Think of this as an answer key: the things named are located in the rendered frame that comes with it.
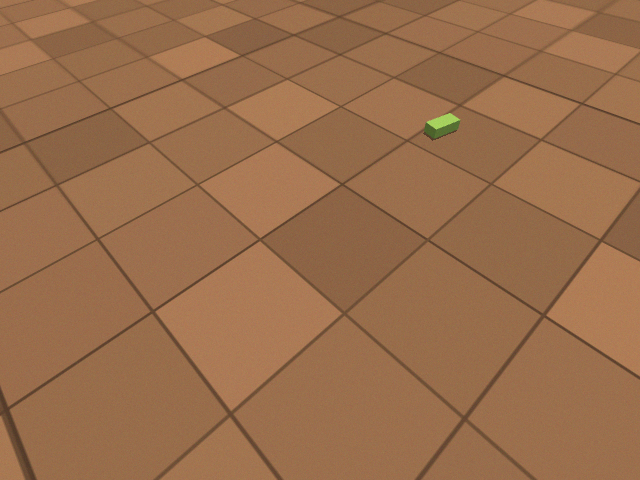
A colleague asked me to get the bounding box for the carton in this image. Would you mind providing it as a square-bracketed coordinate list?
[424, 113, 460, 139]

